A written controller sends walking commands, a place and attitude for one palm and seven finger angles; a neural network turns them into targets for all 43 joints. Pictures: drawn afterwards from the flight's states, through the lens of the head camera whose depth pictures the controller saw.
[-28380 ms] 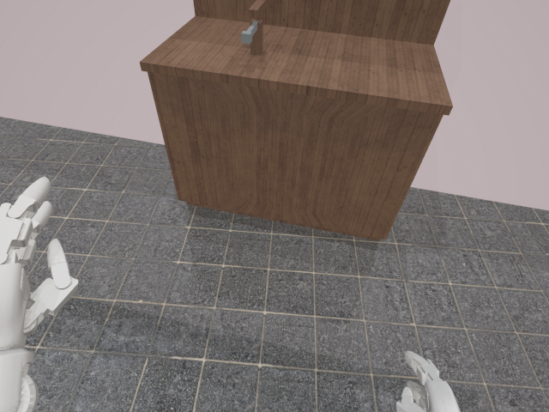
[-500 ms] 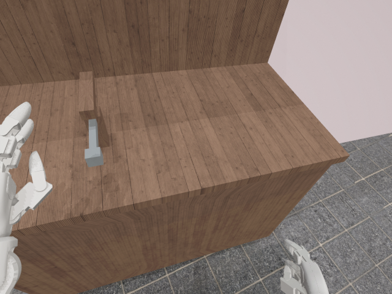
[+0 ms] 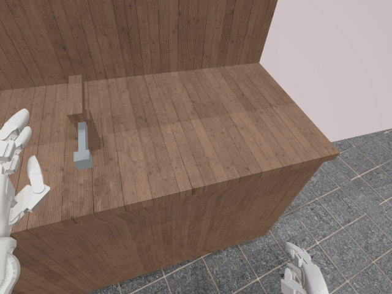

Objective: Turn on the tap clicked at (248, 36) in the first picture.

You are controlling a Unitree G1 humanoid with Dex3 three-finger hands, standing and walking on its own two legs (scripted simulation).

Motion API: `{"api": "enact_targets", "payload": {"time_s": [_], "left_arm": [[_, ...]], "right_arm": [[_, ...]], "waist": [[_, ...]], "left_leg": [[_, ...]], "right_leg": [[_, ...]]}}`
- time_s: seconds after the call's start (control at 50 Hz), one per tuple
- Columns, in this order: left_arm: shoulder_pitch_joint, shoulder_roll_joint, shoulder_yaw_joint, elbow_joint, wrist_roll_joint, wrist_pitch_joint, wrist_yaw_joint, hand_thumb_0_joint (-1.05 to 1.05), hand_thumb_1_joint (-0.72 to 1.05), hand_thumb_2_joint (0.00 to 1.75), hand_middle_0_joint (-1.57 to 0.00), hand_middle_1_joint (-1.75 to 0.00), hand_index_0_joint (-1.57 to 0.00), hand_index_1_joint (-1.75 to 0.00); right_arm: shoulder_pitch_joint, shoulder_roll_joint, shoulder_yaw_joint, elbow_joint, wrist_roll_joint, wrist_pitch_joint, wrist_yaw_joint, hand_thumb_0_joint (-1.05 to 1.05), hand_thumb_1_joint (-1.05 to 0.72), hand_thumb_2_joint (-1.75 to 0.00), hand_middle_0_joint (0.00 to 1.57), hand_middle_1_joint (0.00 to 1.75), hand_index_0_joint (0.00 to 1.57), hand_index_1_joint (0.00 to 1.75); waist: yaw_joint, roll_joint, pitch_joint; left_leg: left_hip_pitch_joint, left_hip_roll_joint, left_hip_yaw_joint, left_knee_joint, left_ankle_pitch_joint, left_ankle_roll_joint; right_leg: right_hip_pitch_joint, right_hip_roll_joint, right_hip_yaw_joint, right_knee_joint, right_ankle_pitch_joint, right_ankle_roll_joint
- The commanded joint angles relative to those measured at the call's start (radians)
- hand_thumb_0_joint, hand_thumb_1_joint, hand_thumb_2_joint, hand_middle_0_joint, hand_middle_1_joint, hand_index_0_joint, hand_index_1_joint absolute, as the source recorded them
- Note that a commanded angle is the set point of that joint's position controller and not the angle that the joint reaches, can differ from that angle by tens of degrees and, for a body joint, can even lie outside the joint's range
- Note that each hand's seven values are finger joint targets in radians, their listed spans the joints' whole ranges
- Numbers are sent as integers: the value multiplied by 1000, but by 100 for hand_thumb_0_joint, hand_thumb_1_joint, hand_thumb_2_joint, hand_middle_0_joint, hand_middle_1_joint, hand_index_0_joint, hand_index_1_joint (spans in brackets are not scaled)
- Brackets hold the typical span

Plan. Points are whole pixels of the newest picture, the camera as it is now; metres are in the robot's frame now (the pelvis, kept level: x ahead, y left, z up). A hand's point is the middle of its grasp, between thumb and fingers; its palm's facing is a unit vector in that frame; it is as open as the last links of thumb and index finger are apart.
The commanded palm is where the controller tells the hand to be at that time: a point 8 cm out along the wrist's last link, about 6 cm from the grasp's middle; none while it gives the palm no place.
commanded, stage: shuffle to correct the standing spot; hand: left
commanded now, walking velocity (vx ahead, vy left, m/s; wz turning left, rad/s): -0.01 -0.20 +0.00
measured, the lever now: (83, 159) +0.33 +0.26 +0.08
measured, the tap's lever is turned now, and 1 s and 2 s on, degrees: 0 0 0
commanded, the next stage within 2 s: come to a stop and stand still in 0.50 s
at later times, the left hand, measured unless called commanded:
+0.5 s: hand (93, 191) +0.23 +0.19 +0.15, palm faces +0.35 -0.86 -0.37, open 7.4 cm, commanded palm +0.17 +0.22 +0.17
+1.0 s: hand (53, 150) +0.26 +0.24 +0.20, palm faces +0.51 -0.74 -0.44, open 7.4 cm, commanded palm +0.16 +0.23 +0.17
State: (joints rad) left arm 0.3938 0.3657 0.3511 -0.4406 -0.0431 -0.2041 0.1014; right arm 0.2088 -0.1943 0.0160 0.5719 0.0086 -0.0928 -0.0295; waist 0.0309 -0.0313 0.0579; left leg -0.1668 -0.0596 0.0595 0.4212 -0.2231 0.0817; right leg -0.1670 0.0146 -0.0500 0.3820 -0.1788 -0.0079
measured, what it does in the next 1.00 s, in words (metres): shifts its weight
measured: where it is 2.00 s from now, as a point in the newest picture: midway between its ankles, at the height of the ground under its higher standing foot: outside the picture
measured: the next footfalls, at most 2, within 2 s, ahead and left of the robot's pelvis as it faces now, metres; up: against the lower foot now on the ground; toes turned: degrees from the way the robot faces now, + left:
none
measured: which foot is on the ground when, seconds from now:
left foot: down 0.00-1.00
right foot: down 0.00-1.00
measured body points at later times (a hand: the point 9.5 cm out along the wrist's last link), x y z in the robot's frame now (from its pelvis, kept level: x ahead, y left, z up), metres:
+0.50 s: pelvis +0.00 -0.06 -0.01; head +0.03 -0.04 +0.44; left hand +0.20 +0.23 +0.17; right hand +0.18 -0.29 -0.08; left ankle +0.01 +0.05 -0.74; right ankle +0.02 -0.12 -0.74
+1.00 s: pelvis -0.01 -0.05 +0.00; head +0.04 -0.04 +0.44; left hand +0.22 +0.28 +0.23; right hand +0.18 -0.28 -0.09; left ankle +0.00 +0.05 -0.74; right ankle +0.02 -0.12 -0.74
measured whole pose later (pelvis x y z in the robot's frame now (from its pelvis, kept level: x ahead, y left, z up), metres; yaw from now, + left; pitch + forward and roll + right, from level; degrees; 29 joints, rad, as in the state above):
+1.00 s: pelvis -0.01 -0.05 +0.00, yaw +0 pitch -1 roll -1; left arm 0.11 0.51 0.46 -0.28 -0.03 -0.21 0.10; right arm 0.19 -0.22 0.00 0.61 0.02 -0.11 -0.03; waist 0.07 0.00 0.10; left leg -0.24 0.00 0.02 0.50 -0.26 0.02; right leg -0.22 0.08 -0.08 0.41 -0.19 -0.08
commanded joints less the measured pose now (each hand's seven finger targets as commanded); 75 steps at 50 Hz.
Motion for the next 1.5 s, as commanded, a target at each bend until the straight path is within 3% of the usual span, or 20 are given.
{"api": "enact_targets", "payload": {"time_s": [0.0,0.28,0.52,0.68,0.8,0.86,0.88,0.9,0.92,0.94,1.0,1.04,1.08,1.1,1.16,1.2,1.26,1.32,1.42,1.48], "left_arm": [[-89,148,87,-216,-8,-46,9,0,90,90,-20,-30,-20,-30],[-32,169,124,-248,-34,-26,-2,0,90,90,-20,-30,-20,-30],[-15,169,121,-288,-50,-7,-1,0,90,90,-20,-30,-20,-30],[45,172,143,-259,-50,-15,37,0,90,90,-20,-30,-20,-30],[11,171,111,-271,-24,-21,62,0,90,90,-20,-30,-20,-30],[-17,158,96,-254,-19,-15,63,0,90,90,-20,-30,-20,-30],[-1011,943,649,-457,126,-113,47,0,90,90,-20,-30,-20,-30],[-694,556,399,1,12,-83,31,0,90,90,-20,-30,-20,-30],[-478,351,271,-28,11,-72,29,0,90,90,-20,-30,-20,-30],[-397,251,173,69,12,-58,7,0,90,90,-20,-30,-20,-30],[-12,57,29,36,-28,-44,-27,0,90,90,-20,-30,-20,-30],[73,65,12,-96,-17,-21,-29,0,90,90,-20,-30,-20,-30],[73,137,80,-131,-9,-9,-15,0,90,90,-20,-30,-20,-30],[85,210,158,-141,-7,-6,4,0,90,90,-20,-30,-20,-30],[-27,240,206,-188,-12,-30,7,0,90,90,-20,-30,-20,-30],[-169,300,237,-292,-2,-52,15,0,90,90,-20,-30,-20,-30],[-254,233,156,-263,15,-60,10,0,90,90,-20,-30,-20,-30],[-291,175,83,-271,25,-70,3,0,90,90,-20,-30,-20,-30],[-148,81,18,-156,34,-54,0,0,90,90,-20,-30,-20,-30],[-108,122,70,-124,29,-43,0,0,90,90,-20,-30,-20,-30]], "right_arm": [[-107,-123,-55,-162,15,-51,0,0,-90,-90,20,30,20,30],[-93,-126,-70,-183,9,-46,5,0,-90,-90,20,30,20,30],[-84,-132,-75,-170,7,-44,-8,0,-90,-90,20,30,20,30],[-94,-114,-59,-162,24,-35,-7,0,-90,-90,20,30,20,30],[-123,-127,-46,-137,16,-40,-21,0,-90,-90,20,30,20,30],[-109,-132,-51,-142,13,-34,-21,0,-90,-90,20,30,20,30],[89,-152,-83,-93,-3,-102,-25,0,-90,-90,20,30,20,30],[-37,-100,-63,-27,31,-91,-18,0,-90,-90,20,30,20,30],[-75,-117,-63,-94,9,-75,-1,0,-90,-90,20,30,20,30],[-65,-141,-70,-98,8,-79,4,0,-90,-90,20,30,20,30],[-51,-131,-74,-135,39,-68,52,0,-90,-90,20,30,20,30],[-66,-135,-69,-170,42,-50,65,0,-90,-90,20,30,20,30],[-97,-134,-63,-184,37,-46,51,0,-90,-90,20,30,20,30],[-115,-140,-60,-180,35,-41,41,0,-90,-90,20,30,20,30],[-131,-128,-36,-205,20,-45,8,0,-90,-90,20,30,20,30],[-141,-131,-27,-204,13,-50,-7,0,-90,-90,20,30,20,30],[-105,-121,-25,-198,9,-80,-2,0,-90,-90,20,30,20,30],[-86,-128,-25,-181,3,-107,10,0,-90,-90,20,30,20,30],[-54,-134,-41,-162,1,-92,35,0,-90,-90,20,30,20,30],[-73,-138,-52,-174,-3,-68,38,0,-90,-90,20,30,20,30]], "waist": [[-12,108,-115],[-14,86,-150],[-25,57,-174],[-20,-16,-143],[-9,79,-138],[-13,62,-173],[-30,-82,32],[-20,206,-87],[-5,199,-137],[-6,171,-180],[15,98,-292],[14,-33,-271],[12,-139,-208],[12,-109,-203],[-3,-60,-113],[-5,114,-89],[7,304,-97],[3,237,-128],[-5,137,-107],[4,121,-84]], "left_leg": [[-1,199,-186,-130,198,-129],[-56,199,-143,-20,99,-62],[-46,169,-104,101,99,-48],[-139,74,-71,217,-78,-58],[-28,117,-104,32,91,-32],[-5,133,-114,29,175,-29],[-112,70,54,90,123,-62],[-52,169,-52,21,171,-64],[-30,143,-100,61,176,-63],[-15,122,-80,55,155,-67],[38,132,-69,41,190,-33],[-3,157,-88,22,200,-32],[-34,165,-105,-18,97,-39],[-17,167,-101,-35,89,-43],[-77,159,-143,-88,-8,-47],[-98,177,-170,-134,-77,-38],[-150,207,-184,-185,-160,-35],[-26,207,-193,-156,-31,-65],[80,217,-229,-163,199,-125],[54,202,-195,-160,371,-187]], "right_leg": [[37,-19,50,-2,63,-5],[57,-51,93,-25,120,-19],[7,-95,137,-9,190,-30],[29,-223,320,-163,78,1],[58,-156,212,-108,161,55],[105,-126,156,-55,277,57],[-101,-47,107,-169,477,257],[-52,-172,105,1,318,33],[5,-131,197,21,320,2],[35,-124,199,8,314,-8],[101,-116,158,35,337,60],[116,-104,121,30,280,57],[62,-94,115,-10,117,32],[38,-88,110,-5,79,15],[-23,-78,117,-9,-36,-15],[-24,-60,117,36,-50,-20],[55,-36,67,115,-17,-16],[-7,-31,48,118,-30,-19],[-111,-19,36,157,-98,-16],[-83,-18,-1,113,-107,-17]]}}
